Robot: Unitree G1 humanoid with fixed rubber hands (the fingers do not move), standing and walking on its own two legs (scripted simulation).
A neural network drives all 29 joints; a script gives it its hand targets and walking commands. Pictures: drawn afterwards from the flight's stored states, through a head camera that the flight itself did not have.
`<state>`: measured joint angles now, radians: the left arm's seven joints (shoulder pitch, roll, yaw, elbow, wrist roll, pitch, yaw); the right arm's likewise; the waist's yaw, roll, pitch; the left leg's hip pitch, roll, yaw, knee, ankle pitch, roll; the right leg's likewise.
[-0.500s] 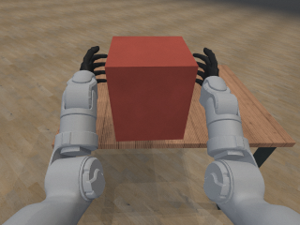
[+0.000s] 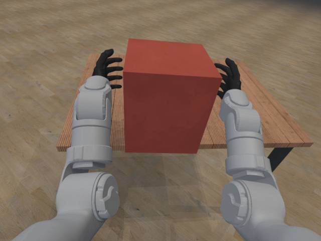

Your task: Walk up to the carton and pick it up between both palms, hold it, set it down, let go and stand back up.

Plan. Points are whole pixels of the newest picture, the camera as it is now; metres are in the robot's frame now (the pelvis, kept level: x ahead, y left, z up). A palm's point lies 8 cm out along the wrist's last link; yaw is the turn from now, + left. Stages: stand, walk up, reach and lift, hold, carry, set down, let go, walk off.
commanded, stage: reach and lift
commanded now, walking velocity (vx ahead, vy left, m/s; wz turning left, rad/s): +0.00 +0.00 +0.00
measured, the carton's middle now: (163, 97) +0.48 -0.01 +0.15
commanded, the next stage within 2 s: hold in 0.08 s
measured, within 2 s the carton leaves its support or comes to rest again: neither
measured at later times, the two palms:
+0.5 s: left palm (103, 74) +0.42 +0.14 +0.25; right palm (238, 79) +0.40 -0.16 +0.27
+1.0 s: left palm (101, 65) +0.45 +0.15 +0.25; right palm (232, 66) +0.43 -0.15 +0.28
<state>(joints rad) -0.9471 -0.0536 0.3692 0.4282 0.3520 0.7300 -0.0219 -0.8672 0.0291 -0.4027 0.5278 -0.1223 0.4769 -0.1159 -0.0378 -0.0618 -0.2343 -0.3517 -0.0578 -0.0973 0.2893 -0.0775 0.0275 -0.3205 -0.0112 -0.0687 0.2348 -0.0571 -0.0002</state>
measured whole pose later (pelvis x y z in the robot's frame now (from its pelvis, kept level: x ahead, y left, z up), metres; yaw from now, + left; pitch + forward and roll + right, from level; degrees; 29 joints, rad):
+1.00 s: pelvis +0.02 -0.01 +0.00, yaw +1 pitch +12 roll -2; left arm -1.11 0.09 0.38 0.89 0.28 0.49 0.02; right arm -1.05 0.00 -0.45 0.77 -0.15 0.43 -0.12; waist -0.08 -0.05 -0.36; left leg -0.41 -0.04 -0.13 0.34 -0.13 0.02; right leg -0.34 0.01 -0.10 0.21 -0.08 -0.02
